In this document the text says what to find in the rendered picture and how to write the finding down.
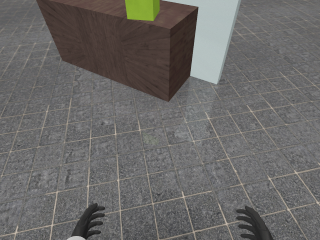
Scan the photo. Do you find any pedestal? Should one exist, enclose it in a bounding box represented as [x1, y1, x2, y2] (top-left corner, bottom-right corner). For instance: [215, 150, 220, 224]
[36, 0, 199, 102]

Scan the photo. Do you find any carton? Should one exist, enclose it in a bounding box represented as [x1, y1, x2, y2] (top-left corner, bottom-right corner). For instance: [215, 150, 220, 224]
[125, 0, 160, 21]

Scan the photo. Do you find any robot left hand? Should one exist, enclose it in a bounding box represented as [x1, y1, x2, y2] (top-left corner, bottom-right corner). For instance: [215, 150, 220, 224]
[71, 203, 105, 240]

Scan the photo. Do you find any robot right hand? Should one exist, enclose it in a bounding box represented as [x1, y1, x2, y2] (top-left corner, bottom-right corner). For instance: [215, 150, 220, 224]
[236, 206, 274, 240]

